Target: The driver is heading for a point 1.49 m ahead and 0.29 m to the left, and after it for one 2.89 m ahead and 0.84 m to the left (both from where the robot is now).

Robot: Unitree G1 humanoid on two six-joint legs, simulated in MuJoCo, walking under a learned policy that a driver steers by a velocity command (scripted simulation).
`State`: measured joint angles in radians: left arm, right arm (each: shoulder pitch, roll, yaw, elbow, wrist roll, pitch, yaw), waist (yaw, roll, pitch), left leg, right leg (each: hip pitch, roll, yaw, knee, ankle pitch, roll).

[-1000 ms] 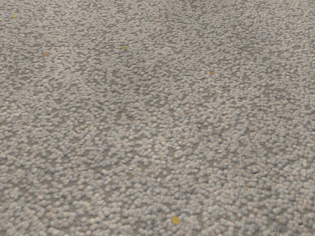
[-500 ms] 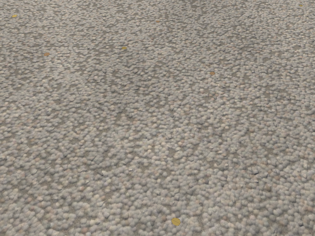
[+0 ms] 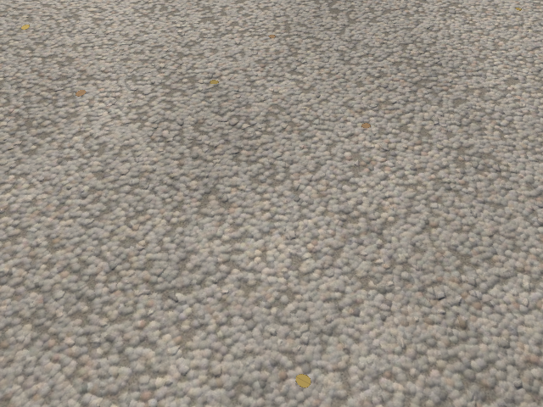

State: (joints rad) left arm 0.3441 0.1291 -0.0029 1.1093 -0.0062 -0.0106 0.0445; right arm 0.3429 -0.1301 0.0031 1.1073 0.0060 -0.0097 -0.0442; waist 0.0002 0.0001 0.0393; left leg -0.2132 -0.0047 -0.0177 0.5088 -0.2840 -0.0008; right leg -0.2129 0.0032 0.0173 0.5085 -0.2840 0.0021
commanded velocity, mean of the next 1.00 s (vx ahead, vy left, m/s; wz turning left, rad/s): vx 0.24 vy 0.00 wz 0.00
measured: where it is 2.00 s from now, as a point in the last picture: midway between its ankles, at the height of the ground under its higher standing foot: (302, 295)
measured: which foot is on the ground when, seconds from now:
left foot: down 0.00-0.68, up 0.70-1.00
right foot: down 0.00-1.00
